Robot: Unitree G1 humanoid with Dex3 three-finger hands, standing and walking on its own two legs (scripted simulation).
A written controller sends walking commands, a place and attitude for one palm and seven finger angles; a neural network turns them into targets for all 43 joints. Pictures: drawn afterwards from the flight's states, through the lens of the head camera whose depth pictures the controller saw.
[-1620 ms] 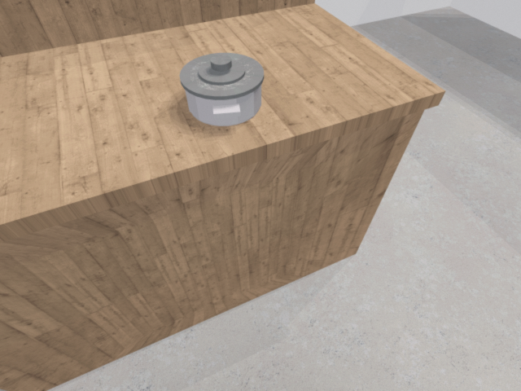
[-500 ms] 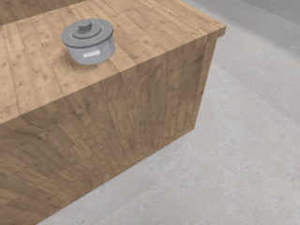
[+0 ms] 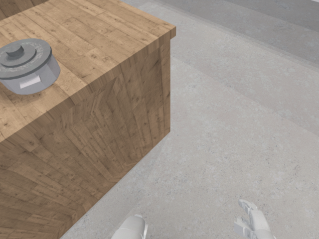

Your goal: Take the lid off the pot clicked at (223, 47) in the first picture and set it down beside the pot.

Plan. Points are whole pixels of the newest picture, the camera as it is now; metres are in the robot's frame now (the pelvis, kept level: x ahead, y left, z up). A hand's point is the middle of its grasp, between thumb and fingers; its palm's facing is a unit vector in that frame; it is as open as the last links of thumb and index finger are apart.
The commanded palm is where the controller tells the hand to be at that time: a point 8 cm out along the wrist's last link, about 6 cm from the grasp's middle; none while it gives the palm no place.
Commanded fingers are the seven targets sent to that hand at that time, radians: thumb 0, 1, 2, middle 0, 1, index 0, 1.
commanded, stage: walk to a spot facing it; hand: left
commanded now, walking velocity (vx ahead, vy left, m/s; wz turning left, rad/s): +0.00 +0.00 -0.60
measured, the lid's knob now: (14, 49) +0.52 +0.47 +0.15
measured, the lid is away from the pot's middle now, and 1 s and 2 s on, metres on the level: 0.00 0.00 0.00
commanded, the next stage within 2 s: turn to face it in 1.98 s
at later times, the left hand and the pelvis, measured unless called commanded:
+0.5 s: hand (103, 200) +0.21 +0.22 -0.16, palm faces -0.29 -0.92 -0.28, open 7.4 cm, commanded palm none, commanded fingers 0.00 0.90 0.90 -0.20 -0.30 -0.20 -0.30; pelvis +0.04 +0.02 -0.01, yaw -18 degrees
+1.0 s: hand (151, 188) +0.27 +0.08 -0.18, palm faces -0.59 -0.78 -0.19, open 7.4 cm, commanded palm none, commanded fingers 0.00 0.90 0.90 -0.20 -0.30 -0.20 -0.30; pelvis +0.06 -0.01 -0.02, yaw -36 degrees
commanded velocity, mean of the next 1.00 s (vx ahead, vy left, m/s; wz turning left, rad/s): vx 0.00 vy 0.00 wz -0.60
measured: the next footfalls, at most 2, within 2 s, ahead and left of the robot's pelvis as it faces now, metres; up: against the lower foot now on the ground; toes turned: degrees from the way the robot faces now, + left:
left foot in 0.28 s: +0.06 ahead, +0.16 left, +0.00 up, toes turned -17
right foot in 0.62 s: +0.08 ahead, -0.16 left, +0.00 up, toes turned -25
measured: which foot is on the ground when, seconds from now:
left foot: up 0.00-0.26, down 0.28-0.62, up 0.64-0.94, down 0.96-1.00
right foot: down 0.00-0.28, up 0.30-0.60, down 0.62-0.96, up 0.98-1.00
